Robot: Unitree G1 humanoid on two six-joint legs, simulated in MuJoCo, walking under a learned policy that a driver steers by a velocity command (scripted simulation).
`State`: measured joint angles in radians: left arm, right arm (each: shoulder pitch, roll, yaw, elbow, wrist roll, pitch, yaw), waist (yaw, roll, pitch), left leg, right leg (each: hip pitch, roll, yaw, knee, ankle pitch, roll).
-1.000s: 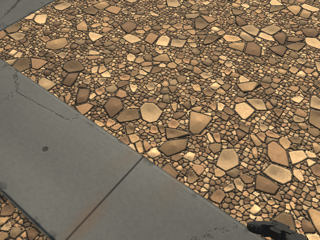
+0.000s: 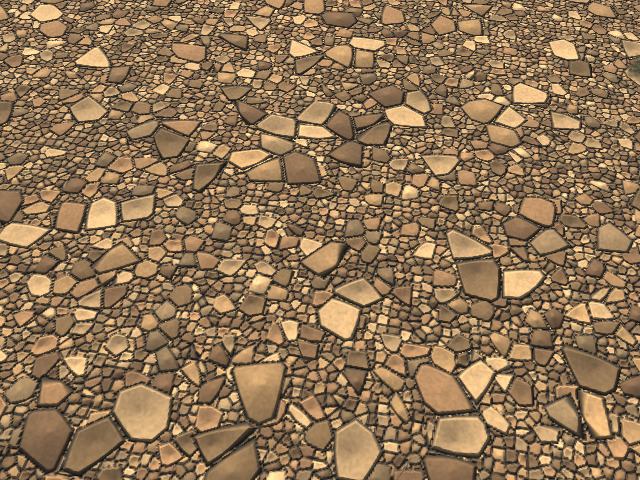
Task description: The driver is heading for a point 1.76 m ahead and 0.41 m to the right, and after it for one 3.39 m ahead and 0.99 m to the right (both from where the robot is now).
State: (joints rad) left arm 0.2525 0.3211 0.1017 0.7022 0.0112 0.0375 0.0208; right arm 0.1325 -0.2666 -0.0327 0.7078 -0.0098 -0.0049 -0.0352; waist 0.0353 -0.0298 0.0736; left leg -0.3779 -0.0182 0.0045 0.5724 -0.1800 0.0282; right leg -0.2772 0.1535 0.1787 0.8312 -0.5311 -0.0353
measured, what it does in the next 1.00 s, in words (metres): steps on the spot, turning right: right foot, then left foot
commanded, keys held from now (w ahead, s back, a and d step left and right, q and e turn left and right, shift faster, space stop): e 0.50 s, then no key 0.16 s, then w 0.34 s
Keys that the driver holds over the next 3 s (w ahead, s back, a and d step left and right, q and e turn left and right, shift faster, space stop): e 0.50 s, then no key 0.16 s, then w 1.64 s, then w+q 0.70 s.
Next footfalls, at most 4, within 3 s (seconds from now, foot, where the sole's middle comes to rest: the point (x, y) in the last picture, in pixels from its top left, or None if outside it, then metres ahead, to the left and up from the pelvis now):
0.42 right None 0.01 -0.10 -0.76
0.90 left None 0.09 0.07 -0.76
1.36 right None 0.33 -0.23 -0.76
1.90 left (421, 376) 0.68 -0.20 -0.76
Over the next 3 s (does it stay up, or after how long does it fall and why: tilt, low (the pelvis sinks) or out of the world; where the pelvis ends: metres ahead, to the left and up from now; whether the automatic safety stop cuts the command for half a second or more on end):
stays up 1.04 -0.41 -0.01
